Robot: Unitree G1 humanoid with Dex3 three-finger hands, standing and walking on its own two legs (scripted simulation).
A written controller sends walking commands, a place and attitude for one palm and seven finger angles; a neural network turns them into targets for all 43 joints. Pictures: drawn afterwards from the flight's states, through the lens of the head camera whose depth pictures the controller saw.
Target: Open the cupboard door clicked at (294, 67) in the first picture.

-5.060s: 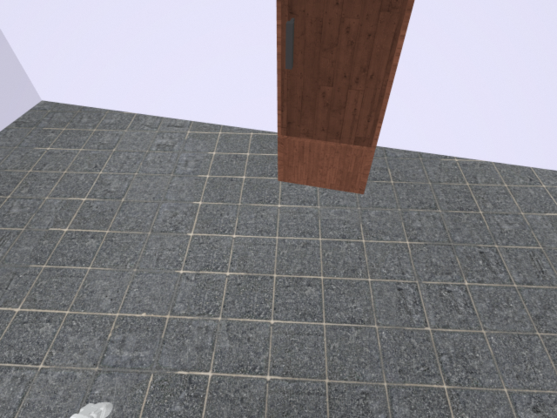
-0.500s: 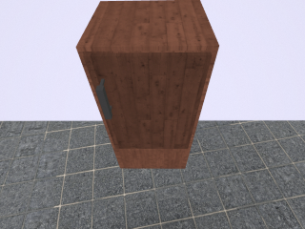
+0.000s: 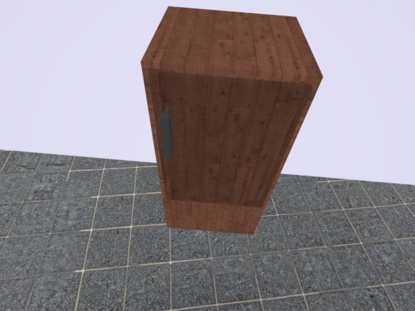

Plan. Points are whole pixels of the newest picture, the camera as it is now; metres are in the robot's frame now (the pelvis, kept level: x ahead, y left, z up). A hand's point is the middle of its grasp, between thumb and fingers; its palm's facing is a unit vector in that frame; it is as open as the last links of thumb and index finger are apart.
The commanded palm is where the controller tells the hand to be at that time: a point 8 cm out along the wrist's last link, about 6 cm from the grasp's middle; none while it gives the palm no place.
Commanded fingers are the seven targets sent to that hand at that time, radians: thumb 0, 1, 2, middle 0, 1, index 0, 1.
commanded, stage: come to a stop and stand still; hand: left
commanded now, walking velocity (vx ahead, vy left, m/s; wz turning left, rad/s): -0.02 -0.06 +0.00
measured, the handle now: (168, 132) +0.59 +0.15 -0.04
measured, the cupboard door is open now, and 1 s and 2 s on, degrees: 0 0 0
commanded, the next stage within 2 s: look again from close up in 0.58 s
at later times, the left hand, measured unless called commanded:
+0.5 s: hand out of the picture +0.02 +0.15 -0.17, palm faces +0.01 -0.97 -0.24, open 7.3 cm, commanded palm none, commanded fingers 0.00 0.90 0.90 -0.20 -0.30 -0.20 -0.30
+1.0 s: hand out of the picture +0.03 +0.17 -0.18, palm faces +0.00 -0.97 -0.23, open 7.3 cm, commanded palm none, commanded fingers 0.00 0.90 0.90 -0.20 -0.30 -0.20 -0.30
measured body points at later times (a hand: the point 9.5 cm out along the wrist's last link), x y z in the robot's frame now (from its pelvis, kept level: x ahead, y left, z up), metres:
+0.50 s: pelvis +0.01 -0.03 -0.01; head +0.01 -0.05 +0.44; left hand +0.02 +0.20 -0.16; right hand +0.00 -0.24 -0.18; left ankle -0.01 +0.11 -0.74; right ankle -0.02 -0.12 -0.74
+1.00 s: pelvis +0.00 -0.02 -0.01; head +0.02 -0.03 +0.44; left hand +0.03 +0.22 -0.16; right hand +0.02 -0.26 -0.17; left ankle -0.01 +0.11 -0.74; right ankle -0.02 -0.12 -0.74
